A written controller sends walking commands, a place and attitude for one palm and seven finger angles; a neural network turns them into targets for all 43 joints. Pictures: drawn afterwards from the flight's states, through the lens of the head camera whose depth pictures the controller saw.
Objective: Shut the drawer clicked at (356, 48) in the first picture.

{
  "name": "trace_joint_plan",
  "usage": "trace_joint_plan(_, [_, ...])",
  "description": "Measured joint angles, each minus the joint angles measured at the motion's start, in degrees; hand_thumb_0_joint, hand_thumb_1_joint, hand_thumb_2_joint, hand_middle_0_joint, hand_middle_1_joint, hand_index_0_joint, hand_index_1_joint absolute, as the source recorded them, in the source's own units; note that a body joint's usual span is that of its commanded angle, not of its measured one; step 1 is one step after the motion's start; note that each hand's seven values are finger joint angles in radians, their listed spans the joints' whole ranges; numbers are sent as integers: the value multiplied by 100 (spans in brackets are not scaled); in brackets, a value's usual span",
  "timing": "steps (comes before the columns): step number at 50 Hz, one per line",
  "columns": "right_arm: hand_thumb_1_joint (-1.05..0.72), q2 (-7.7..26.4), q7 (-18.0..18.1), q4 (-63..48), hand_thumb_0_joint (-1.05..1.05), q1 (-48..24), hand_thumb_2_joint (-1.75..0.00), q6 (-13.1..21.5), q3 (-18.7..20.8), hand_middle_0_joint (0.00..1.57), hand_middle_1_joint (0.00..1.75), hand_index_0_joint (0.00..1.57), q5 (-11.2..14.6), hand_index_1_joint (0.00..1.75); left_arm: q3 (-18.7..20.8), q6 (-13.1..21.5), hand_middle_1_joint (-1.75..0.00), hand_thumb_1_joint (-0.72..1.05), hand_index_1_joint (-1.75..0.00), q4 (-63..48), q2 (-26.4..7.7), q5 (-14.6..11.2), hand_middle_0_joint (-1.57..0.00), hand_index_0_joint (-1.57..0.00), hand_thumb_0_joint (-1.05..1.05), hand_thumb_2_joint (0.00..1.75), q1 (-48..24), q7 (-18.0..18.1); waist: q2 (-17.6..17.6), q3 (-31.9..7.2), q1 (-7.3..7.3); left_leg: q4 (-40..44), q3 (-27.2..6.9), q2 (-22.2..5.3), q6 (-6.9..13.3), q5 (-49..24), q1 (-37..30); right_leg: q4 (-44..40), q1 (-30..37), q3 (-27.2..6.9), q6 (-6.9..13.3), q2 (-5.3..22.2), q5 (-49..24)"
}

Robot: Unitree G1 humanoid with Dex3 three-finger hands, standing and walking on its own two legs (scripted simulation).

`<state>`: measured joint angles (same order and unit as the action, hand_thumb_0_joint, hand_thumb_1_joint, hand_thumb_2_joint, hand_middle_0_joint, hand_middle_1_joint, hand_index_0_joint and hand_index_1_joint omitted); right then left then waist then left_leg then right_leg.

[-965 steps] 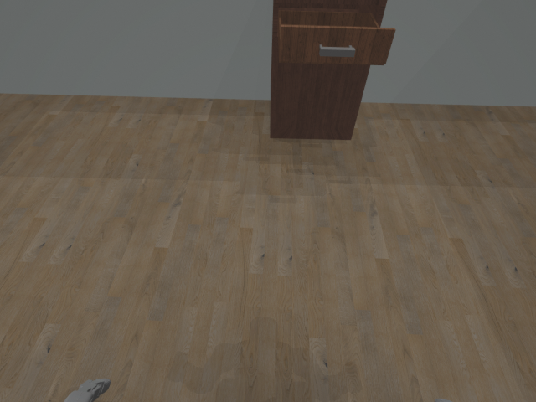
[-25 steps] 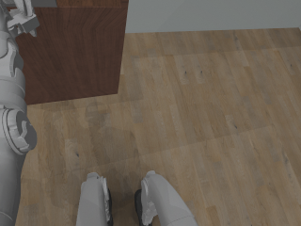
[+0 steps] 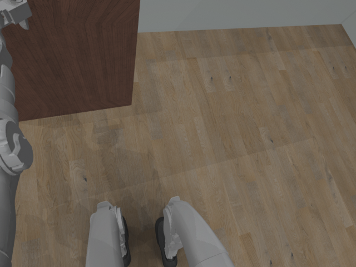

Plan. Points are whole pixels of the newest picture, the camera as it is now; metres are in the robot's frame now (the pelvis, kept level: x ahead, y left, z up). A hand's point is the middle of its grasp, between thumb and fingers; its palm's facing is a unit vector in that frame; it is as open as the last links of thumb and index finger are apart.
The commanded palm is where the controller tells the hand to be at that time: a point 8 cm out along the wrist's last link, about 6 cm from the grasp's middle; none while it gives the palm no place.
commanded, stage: pull the fist back off the drawer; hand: left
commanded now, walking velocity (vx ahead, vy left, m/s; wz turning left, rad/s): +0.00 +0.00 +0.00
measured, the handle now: out of the picture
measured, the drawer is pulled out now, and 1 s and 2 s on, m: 0.00 0.00 0.00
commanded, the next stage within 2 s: draw the hand back to the body in 0.36 s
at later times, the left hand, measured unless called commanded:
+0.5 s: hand (20, 8) +0.59 +0.21 +0.08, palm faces +0.17 -0.98 -0.03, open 3.3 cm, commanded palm +0.55 +0.23 +0.09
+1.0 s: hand out of the picture +0.42 +0.21 +0.19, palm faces +0.10 -0.99 -0.07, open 3.3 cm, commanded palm +0.38 +0.27 +0.20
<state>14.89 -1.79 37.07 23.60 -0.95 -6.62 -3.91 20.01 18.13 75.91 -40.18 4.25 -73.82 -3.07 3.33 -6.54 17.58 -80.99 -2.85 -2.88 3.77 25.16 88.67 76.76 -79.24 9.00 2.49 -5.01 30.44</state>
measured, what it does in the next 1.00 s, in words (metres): rises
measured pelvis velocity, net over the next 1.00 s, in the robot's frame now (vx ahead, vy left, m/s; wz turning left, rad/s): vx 0.08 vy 0.00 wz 0.08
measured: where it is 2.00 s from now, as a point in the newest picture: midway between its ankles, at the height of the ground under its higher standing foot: (145, 250)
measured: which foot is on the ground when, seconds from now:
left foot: down 0.00-1.00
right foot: down 0.00-1.00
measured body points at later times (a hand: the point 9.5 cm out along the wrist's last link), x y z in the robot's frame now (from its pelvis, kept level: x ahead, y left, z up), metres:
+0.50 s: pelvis +0.05 +0.00 +0.03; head +0.23 +0.04 +0.44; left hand +0.58 +0.26 +0.08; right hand +0.06 -0.26 -0.08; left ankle +0.09 +0.08 -0.58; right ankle +0.05 -0.10 -0.58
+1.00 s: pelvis +0.08 +0.00 +0.11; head +0.12 +0.01 +0.56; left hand +0.41 +0.27 +0.19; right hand +0.24 -0.24 +0.02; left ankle +0.09 +0.09 -0.58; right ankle +0.05 -0.10 -0.58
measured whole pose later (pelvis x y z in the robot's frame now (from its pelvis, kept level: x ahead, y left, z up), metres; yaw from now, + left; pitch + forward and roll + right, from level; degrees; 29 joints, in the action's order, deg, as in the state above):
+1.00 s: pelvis +0.08 +0.00 +0.11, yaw +4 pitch +13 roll -3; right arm 15.8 -0.5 30.0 14.6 -3.8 -0.9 3.2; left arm 9.7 15.2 23.9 -17.1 -11.3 -11.5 -7.8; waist 2.6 -8.6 2.9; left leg -53.7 0.9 -0.3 3.0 24.6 41.7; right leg 49.4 -33.7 3.2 2.0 -3.8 28.4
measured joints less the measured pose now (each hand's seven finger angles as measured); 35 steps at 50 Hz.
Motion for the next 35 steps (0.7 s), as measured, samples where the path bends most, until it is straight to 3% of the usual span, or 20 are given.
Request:
trace_joint_plan(17, [-90,-21,-167,-103,0,-101,-89,-236,240,20,30,21,110,30,340,289,-160,87,-160,-975,853,-438,-139,-140,2,91,1506,16,37,-119,-387,400,238,-46,-16,272,-836,-373,728,-284,-15,-53,189])
trace_joint_plan(26, [-90,-21,-190,-132,0,-340,-89,-388,401,20,30,20,135,30,313,605,-160,90,-160,-1270,1065,-576,-139,-140,2,90,1864,-90,-40,-161,-552,497,240,1,-61,445,-1141,-475,1042,-303,18,-29,371])
trace_joint_plan(29, [-91,-41,-210,-212,0,-376,-89,-528,505,20,30,20,225,30,282,540,-160,90,-160,-2136,1299,-767,-139,-139,2,90,2527,-221,-43,-160,-675,707,309,-2,-66,459,-1446,-677,1313,-389,11,-36,361])
trace_joint_plan(35, [-91,-88,-185,-422,1,-308,-89,-595,544,20,30,20,516,30,-157,-40,-160,90,-160,-3790,1940,-1270,-139,-139,2,90,4392,-352,-42,-222,-1057,1665,426,54,-71,281,-2725,-1609,2518,-578,-42,-15,72])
